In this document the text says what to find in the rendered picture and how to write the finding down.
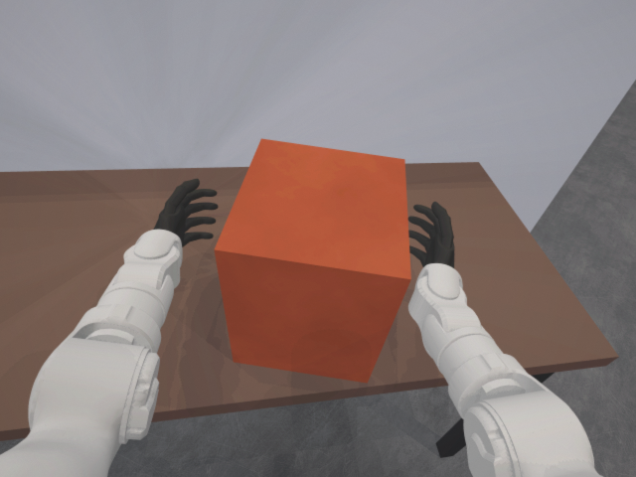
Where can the carton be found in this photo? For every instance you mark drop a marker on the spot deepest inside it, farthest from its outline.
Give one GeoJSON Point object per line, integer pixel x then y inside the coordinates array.
{"type": "Point", "coordinates": [313, 260]}

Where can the right robot upper arm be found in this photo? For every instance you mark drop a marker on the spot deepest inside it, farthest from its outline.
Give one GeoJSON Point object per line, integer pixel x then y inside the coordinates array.
{"type": "Point", "coordinates": [527, 435]}

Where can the robot right forearm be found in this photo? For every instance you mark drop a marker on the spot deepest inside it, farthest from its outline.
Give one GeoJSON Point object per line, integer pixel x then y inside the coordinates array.
{"type": "Point", "coordinates": [465, 354]}

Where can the robot left forearm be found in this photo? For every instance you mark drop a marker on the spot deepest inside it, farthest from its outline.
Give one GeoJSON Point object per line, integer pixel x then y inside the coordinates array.
{"type": "Point", "coordinates": [134, 306]}

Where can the left robot upper arm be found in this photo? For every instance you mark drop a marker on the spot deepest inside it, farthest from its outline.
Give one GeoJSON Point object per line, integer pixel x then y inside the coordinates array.
{"type": "Point", "coordinates": [95, 396]}

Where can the robot left hand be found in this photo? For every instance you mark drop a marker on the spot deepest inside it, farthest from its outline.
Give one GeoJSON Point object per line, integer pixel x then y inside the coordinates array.
{"type": "Point", "coordinates": [174, 216]}

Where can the robot right hand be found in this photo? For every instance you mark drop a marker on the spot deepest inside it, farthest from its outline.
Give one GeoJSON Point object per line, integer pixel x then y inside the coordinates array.
{"type": "Point", "coordinates": [440, 246]}

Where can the table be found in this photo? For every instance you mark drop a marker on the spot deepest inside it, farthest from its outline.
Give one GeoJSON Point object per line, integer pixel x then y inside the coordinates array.
{"type": "Point", "coordinates": [63, 235]}

